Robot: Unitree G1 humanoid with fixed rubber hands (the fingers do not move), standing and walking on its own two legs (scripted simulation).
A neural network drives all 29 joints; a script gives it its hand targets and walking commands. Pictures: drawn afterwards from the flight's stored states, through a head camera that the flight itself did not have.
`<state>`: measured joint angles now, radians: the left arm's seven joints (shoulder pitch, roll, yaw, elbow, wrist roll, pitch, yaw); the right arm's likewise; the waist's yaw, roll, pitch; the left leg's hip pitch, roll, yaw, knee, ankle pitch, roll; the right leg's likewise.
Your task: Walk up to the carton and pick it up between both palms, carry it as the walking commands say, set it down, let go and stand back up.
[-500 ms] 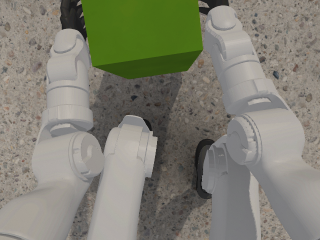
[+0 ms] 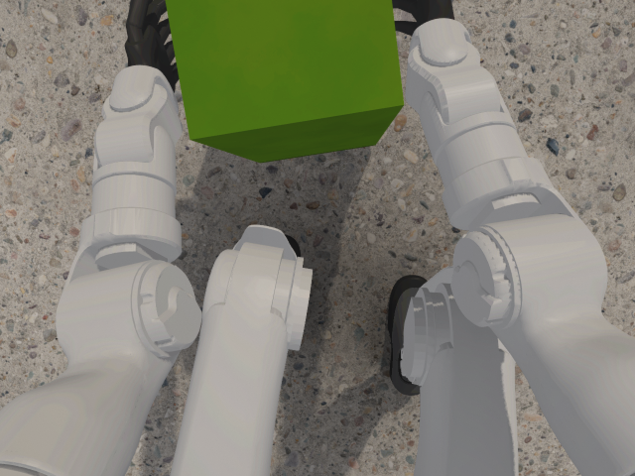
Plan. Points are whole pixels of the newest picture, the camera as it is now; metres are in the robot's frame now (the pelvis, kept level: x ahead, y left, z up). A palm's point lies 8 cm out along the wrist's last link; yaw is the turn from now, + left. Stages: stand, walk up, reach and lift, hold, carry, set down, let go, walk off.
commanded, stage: set down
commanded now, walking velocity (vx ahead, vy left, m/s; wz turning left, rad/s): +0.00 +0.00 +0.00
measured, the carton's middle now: (298, 67) +0.50 +0.13 -0.23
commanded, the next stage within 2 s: none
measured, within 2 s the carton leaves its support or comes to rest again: neither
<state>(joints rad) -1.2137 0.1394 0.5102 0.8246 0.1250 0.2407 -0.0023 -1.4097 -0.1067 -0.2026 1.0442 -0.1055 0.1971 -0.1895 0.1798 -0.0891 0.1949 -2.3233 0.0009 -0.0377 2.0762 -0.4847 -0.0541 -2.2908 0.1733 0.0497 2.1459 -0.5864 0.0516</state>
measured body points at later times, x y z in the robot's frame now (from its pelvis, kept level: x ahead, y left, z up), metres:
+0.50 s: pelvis +0.00 +0.00 +0.00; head +0.35 +0.04 +0.27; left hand +0.47 +0.27 -0.16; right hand +0.56 +0.00 -0.17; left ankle +0.13 +0.14 -0.35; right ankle +0.10 -0.11 -0.35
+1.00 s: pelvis -0.01 +0.00 +0.01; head +0.36 +0.03 +0.27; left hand +0.47 +0.29 -0.17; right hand +0.56 -0.02 -0.18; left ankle +0.13 +0.14 -0.35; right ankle +0.10 -0.11 -0.35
